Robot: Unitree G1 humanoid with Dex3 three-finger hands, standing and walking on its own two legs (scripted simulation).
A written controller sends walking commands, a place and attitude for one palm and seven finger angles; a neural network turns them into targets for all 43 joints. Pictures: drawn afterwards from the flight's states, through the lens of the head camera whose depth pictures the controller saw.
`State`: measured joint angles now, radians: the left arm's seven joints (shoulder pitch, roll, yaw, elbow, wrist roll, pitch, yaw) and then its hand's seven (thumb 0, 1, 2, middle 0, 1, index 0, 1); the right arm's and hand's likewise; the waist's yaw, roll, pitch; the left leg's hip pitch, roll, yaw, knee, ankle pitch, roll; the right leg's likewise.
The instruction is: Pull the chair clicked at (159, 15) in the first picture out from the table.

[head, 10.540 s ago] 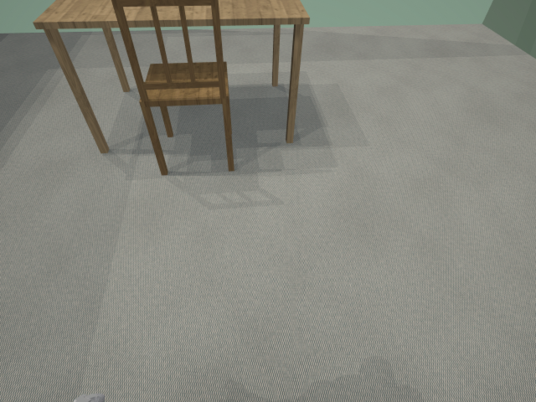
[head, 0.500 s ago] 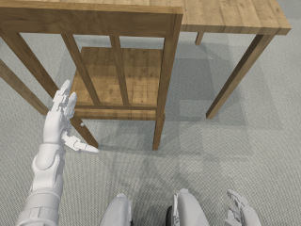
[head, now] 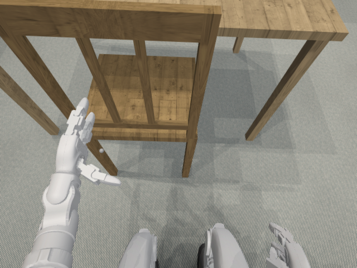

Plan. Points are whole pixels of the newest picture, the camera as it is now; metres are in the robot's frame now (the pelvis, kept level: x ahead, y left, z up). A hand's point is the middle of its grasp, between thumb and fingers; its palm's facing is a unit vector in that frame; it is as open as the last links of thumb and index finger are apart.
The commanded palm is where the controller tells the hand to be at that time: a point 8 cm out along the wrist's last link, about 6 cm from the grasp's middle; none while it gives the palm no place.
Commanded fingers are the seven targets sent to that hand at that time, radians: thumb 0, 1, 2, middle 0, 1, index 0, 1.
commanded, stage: aim the fingers beside a spindle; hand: left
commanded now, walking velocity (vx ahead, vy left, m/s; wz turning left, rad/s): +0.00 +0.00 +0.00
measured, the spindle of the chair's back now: (103, 88) +0.51 +0.20 +0.03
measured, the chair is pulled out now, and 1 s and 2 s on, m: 0.00 0.00 0.00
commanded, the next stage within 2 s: push the fingers through the gap in 0.08 s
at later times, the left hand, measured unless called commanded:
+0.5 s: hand (102, 140) +0.38 +0.18 +0.02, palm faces -0.01 -1.00 -0.06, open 16.9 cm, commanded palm +0.37 +0.23 +0.02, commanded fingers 0.00 -0.50 0.30 -0.06 -0.08 -0.06 -0.08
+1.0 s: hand (109, 119) +0.43 +0.17 +0.02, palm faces -0.01 -1.00 -0.07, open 16.9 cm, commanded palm +0.42 +0.22 +0.02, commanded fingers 0.00 -0.50 0.30 -0.06 -0.08 -0.06 -0.08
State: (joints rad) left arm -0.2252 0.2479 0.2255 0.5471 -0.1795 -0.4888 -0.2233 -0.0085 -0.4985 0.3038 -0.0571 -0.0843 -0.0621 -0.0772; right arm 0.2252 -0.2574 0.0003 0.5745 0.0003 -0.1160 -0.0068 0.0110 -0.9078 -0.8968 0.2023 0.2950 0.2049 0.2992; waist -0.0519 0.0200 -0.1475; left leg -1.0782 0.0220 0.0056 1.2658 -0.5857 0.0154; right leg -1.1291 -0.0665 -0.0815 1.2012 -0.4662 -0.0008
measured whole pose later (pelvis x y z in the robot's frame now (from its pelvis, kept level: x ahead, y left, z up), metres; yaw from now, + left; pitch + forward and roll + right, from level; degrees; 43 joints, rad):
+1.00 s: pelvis +0.00 +0.00 -0.01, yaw -1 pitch +25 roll -2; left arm -0.56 0.33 0.31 0.86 -0.12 -0.52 -0.20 -0.01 -0.50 0.30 -0.06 -0.08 -0.06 -0.08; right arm 0.27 -0.26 0.01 0.62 -0.02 -0.06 0.01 0.01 -0.91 -0.90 0.20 0.29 0.20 0.30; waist -0.10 0.03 -0.14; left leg -1.14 0.03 0.01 1.29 -0.58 0.02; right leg -1.19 -0.06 -0.07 1.22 -0.46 0.00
